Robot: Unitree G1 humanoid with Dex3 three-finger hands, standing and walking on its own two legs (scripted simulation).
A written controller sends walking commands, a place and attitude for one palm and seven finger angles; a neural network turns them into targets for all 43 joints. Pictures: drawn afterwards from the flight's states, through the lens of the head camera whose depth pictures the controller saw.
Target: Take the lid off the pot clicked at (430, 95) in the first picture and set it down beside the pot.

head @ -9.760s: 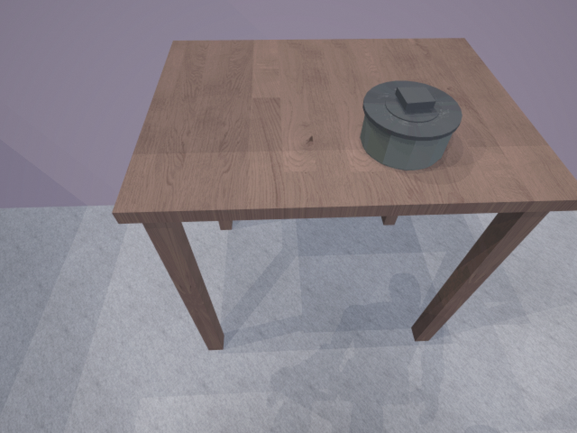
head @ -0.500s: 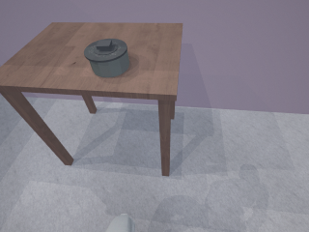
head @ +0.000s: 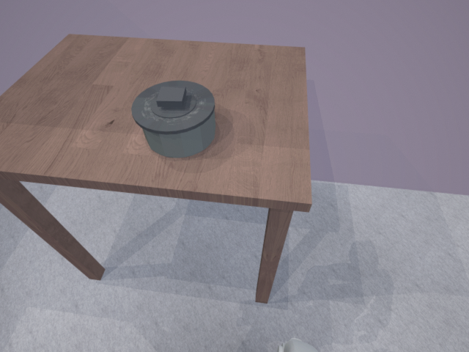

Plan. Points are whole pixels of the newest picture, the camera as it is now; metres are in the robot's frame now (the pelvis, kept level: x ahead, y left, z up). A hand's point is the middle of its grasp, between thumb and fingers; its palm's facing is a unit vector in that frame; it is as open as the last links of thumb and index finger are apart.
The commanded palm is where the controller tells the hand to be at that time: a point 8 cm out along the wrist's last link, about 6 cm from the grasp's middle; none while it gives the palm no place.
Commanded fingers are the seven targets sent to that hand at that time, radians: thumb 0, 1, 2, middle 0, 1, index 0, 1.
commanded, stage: come to a stop and stand still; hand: left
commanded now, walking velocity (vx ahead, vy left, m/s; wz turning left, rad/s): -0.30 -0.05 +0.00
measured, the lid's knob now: (171, 96) +0.56 +0.18 +0.12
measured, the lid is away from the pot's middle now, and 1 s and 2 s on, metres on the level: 0.00 0.00 0.00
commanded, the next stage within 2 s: look again from close up in 1.58 s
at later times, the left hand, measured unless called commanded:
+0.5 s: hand out of the picture +0.12 +0.24 -0.19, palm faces +0.03 -0.97 -0.24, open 7.3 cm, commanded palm none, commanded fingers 0.00 0.90 0.90 -0.20 -0.30 -0.20 -0.30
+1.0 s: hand out of the picture +0.05 +0.20 -0.18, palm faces -0.09 -0.97 -0.23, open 7.4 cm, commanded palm none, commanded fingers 0.00 0.90 0.90 -0.20 -0.30 -0.20 -0.30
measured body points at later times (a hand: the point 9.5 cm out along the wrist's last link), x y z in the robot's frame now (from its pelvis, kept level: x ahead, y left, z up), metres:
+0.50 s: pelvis +0.04 +0.04 -0.02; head +0.09 +0.05 +0.43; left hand +0.12 +0.29 -0.17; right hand +0.10 -0.21 -0.16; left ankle +0.04 +0.16 -0.74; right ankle +0.09 -0.11 -0.74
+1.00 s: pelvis +0.01 +0.02 -0.02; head +0.04 -0.01 +0.43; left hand +0.06 +0.25 -0.16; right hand +0.01 -0.23 -0.18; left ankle +0.04 +0.16 -0.74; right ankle -0.03 -0.13 -0.74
